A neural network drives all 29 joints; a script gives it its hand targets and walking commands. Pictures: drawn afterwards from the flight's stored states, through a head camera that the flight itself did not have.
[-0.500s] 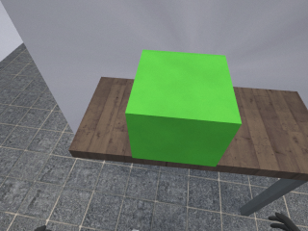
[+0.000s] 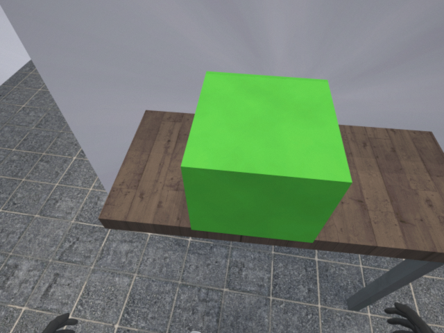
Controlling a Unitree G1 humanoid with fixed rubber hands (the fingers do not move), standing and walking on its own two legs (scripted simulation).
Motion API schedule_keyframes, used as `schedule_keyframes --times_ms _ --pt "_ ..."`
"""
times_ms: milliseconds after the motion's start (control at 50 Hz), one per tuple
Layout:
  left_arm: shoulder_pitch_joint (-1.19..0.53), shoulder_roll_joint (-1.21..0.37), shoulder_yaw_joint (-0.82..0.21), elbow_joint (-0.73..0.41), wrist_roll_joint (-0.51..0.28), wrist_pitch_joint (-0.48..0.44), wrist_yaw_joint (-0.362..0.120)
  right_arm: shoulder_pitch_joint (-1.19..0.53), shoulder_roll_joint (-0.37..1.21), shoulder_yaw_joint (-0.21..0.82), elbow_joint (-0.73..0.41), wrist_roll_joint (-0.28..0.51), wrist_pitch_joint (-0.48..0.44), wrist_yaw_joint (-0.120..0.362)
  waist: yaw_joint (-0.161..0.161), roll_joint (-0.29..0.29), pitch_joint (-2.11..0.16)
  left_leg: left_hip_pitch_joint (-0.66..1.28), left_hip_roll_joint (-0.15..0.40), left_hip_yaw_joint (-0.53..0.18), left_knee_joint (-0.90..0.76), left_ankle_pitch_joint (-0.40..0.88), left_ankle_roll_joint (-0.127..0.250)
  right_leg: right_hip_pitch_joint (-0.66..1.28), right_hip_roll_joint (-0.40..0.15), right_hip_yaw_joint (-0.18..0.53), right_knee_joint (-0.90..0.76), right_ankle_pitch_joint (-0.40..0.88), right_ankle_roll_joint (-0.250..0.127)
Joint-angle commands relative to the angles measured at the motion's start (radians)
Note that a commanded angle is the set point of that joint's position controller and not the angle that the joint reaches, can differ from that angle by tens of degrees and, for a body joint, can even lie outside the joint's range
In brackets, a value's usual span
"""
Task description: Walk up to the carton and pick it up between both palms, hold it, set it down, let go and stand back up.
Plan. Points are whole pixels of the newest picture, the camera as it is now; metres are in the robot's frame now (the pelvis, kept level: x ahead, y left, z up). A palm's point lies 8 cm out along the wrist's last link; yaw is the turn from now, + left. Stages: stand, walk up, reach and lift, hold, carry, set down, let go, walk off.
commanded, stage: walk up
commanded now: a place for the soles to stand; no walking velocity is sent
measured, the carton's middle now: (258, 155) +0.49 -0.05 +0.03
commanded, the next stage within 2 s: reach and lift in 0.60 s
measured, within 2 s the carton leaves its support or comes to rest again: neither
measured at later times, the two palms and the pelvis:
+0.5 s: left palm out of the picture +0.11 +0.33 -0.07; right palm out of the picture +0.14 -0.32 -0.06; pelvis +0.00 +0.00 +0.00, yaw +0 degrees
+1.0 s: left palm (74, 311) +0.18 +0.27 -0.04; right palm out of the picture +0.14 -0.33 -0.04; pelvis +0.00 -0.02 +0.01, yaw -1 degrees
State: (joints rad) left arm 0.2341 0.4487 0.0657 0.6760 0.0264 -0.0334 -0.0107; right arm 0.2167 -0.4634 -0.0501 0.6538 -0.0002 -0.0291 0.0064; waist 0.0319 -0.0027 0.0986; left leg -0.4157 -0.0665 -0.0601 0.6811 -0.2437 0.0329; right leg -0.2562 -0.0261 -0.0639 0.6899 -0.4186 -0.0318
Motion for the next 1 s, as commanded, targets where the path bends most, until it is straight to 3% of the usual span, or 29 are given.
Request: schedule_keyframes --times_ms 0,20,40,80,120,140,200,260,280,320,380,420,480,500,540,560,580,600,640,680,720,760,820,860,920,940,980 --pt "-0.032 0.191 0.036 0.006 -0.02 -0.005 0.013 -0.016 -0.147 -0.028 0.018 -0.022 -0.021 -0.006 -0.032 0.026 -0.203 0.144 0.104 -0.157 -0.07 0.244 0.059 0.025 -0.114 0.112 -0.134 0.115 -0.054" --pt "-0.017 0.182 0.036 0.005 -0.025 -0.002 0.014 -0.026 -0.152 -0.027 0.009 -0.021 -0.021 -0.006 -0.024 0.07 -0.197 0.135 0.113 -0.178 -0.078 0.265 0.062 0.032 -0.103 0.094 -0.118 0.108 -0.046" --pt "-0.011 0.191 0.035 0.01 -0.021 0.0 0.015 -0.019 -0.152 -0.029 0.01 -0.018 -0.016 -0.007 -0.028 0.037 -0.214 0.133 0.12 -0.194 -0.082 0.229 0.068 0.048 -0.1 0.1 -0.124 0.081 -0.047" --pt "-0.025 0.184 0.032 0.004 -0.019 -0.003 0.014 -0.025 -0.155 -0.022 0.002 -0.026 -0.018 -0.007 -0.022 0.044 -0.183 0.09 0.118 -0.211 -0.102 0.193 0.069 0.039 -0.103 0.125 -0.138 0.046 -0.05" --pt "0.0 0.213 0.043 0.012 -0.018 -0.012 0.019 -0.032 -0.151 -0.024 -0.004 -0.024 -0.008 0.003 -0.006 0.047 -0.163 0.058 0.101 -0.185 -0.082 0.199 0.06 0.045 -0.134 0.149 -0.171 0.029 -0.064" --pt "0.001 0.232 0.049 0.005 -0.011 -0.014 0.02 -0.022 -0.152 -0.026 -0.005 -0.024 -0.005 0.007 -0.02 0.034 -0.177 0.089 0.085 -0.14 -0.048 0.211 0.046 0.04 -0.164 0.167 -0.187 0.051 -0.077" --pt "-0.021 0.218 0.051 -0.011 -0.013 -0.013 0.022 -0.006 -0.148 -0.037 -0.009 -0.022 -0.004 0.009 -0.037 0.074 -0.199 0.137 0.078 -0.114 -0.046 0.254 0.045 0.028 -0.164 0.137 -0.134 0.127 -0.086" --pt "-0.013 0.198 0.046 -0.003 -0.023 -0.005 0.022 -0.011 -0.154 -0.037 -0.009 -0.024 -0.002 0.012 -0.026 0.049 -0.224 0.117 0.136 -0.232 -0.112 0.206 0.089 0.054 -0.08 0.077 -0.074 0.036 -0.042" --pt "-0.003 0.192 0.043 0.0 -0.019 -0.005 0.027 -0.021 -0.157 -0.033 -0.01 -0.029 -0.002 0.01 -0.015 0.078 -0.178 0.067 0.149 -0.275 -0.139 0.171 0.092 0.046 -0.074 0.095 -0.083 -0.022 -0.039" --pt "0.02 0.194 0.041 0.005 -0.017 -0.009 0.024 -0.046 -0.148 -0.028 -0.013 -0.031 0.0 0.009 -0.006 0.112 -0.187 0.052 0.132 -0.248 -0.15 0.077 0.072 0.05 -0.096 0.133 -0.139 -0.074 -0.056" --pt "-0.012 0.198 0.045 0.007 -0.012 -0.017 0.021 -0.022 -0.131 -0.028 -0.018 -0.024 -0.001 0.015 -0.032 0.064 -0.155 0.041 0.094 -0.208 -0.142 0.067 0.041 0.038 -0.125 0.159 -0.176 -0.037 -0.071" --pt "-0.022 0.204 0.046 0.011 -0.015 -0.016 0.02 -0.021 -0.15 -0.031 -0.015 -0.03 -0.001 0.014 -0.027 0.071 -0.147 0.074 0.093 -0.186 -0.121 0.112 0.049 0.017 -0.125 0.125 -0.162 0.012 -0.062" --pt "-0.009 0.189 0.041 0.005 -0.022 -0.012 0.019 -0.009 -0.155 -0.032 -0.02 -0.025 -0.004 0.014 -0.029 0.098 -0.224 0.114 0.132 -0.249 -0.152 0.193 0.074 0.051 -0.072 0.09 -0.087 0.043 -0.038" --pt "-0.001 0.184 0.049 0.016 -0.023 -0.011 0.02 -0.018 -0.149 -0.028 -0.016 -0.027 -0.005 0.013 -0.009 0.098 -0.205 0.092 0.14 -0.268 -0.164 0.205 0.085 0.06 -0.053 0.079 -0.067 0.013 -0.032" --pt "0.032 0.171 0.044 0.024 -0.026 -0.005 0.021 -0.022 -0.16 -0.032 -0.024 -0.028 -0.001 0.009 -0.007 0.133 -0.217 0.086 0.163 -0.315 -0.198 0.125 0.1 0.065 -0.025 0.076 -0.058 -0.046 -0.036" --pt "0.038 0.184 0.046 0.02 -0.021 -0.009 0.024 -0.019 -0.149 -0.03 -0.024 -0.028 -0.001 0.01 -0.009 0.107 -0.201 0.057 0.162 -0.326 -0.203 0.092 0.093 0.074 -0.041 0.106 -0.076 -0.065 -0.042" --pt "0.026 0.175 0.04 0.021 -0.018 -0.01 0.023 -0.047 -0.143 -0.025 -0.027 -0.026 -0.001 0.009 0.002 0.099 -0.168 0.033 0.149 -0.284 -0.179 0.093 0.076 0.061 -0.072 0.106 -0.134 -0.073 -0.046" --pt "-0.325 0.124 -0.013 -0.209 -0.023 0.158 0.036 -0.241 -0.043 -0.176 0.324 -0.105 -0.249 0.043 -0.067 0.0 -0.121 0.175 0.149 0.08 -0.105 -0.141 -0.073 -0.209 0.003 -0.007 -0.094 0.049 0.0" --pt "-0.303 0.121 -0.01 -0.277 -0.015 0.237 0.056 -0.204 -0.081 -0.192 0.307 -0.116 -0.292 0.061 -0.096 -0.053 -0.13 0.362 0.152 0.049 -0.045 -0.123 -0.086 -0.358 -0.024 -0.009 -0.114 0.04 -0.036" --pt "-0.3 0.107 0.002 -0.341 -0.02 0.252 0.056 -0.204 -0.078 -0.18 0.29 -0.092 -0.325 0.055 -0.09 -0.079 -0.164 0.509 0.134 0.025 0.018 -0.057 -0.076 -0.444 -0.065 0.015 -0.166 0.03 -0.059" --pt "-0.265 0.086 0.014 -0.376 -0.014 0.272 0.052 -0.191 -0.084 -0.177 0.263 -0.062 -0.332 0.05 -0.057 -0.063 -0.18 0.565 0.108 0.046 -0.005 -0.002 -0.075 -0.408 -0.068 0.026 -0.226 0.072 -0.069" --pt "-0.209 0.068 0.014 -0.396 -0.024 0.27 0.047 -0.139 -0.074 -0.162 0.208 -0.033 -0.329 0.045 -0.038 -0.08 -0.206 0.585 0.103 0.053 -0.039 0.074 -0.06 -0.357 -0.049 0.025 -0.262 0.137 -0.059" --pt "-0.135 0.071 0.059 -0.367 -0.013 0.271 0.035 -0.091 -0.054 -0.142 0.142 0.005 -0.321 0.035 -0.038 -0.1 -0.214 0.565 0.09 0.057 -0.101 0.152 -0.045 -0.207 -0.018 0.03 -0.298 0.258 -0.035" --pt "-0.105 0.071 0.087 -0.342 -0.001 0.264 0.028 -0.097 -0.052 -0.108 0.082 0.023 -0.315 0.032 0.004 -0.135 -0.21 0.522 0.074 0.074 -0.136 0.168 -0.037 -0.137 -0.008 0.046 -0.315 0.296 -0.02" --pt "-0.11 0.07 0.098 -0.361 -0.007 0.237 0.036 -0.112 -0.05 -0.082 0.06 0.026 -0.319 0.039 0.011 -0.062 -0.202 0.439 0.07 0.079 -0.212 0.208 -0.044 -0.006 0.021 0.053 -0.31 0.402 0.017" --pt "-0.132 0.056 0.094 -0.361 -0.021 0.221 0.035 -0.124 -0.032 -0.071 0.017 0.038 -0.32 0.039 0.01 -0.084 -0.186 0.442 0.063 0.09 -0.229 0.19 -0.033 -0.002 0.017 0.065 -0.336 0.374 0.016" --pt "-0.121 0.061 0.092 -0.375 -0.031 0.195 0.037 -0.113 -0.025 -0.067 0.012 0.041 -0.329 0.038 0.011 -0.072 -0.175 0.449 0.053 0.097 -0.245 0.204 -0.039 0.003 0.022 0.073 -0.352 0.397 0.021"
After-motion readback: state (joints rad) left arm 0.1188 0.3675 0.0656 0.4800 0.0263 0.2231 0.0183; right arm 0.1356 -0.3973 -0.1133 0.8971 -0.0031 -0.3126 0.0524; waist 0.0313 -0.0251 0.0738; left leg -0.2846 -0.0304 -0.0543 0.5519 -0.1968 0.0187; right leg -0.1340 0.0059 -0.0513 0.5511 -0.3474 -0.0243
